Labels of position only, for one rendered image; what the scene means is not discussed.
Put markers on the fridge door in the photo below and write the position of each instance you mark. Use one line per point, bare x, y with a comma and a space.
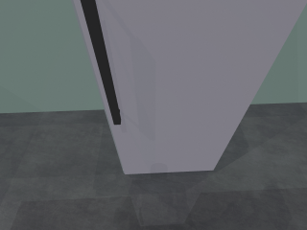
184, 74

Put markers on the handle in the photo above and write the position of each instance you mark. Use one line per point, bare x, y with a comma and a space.
96, 35

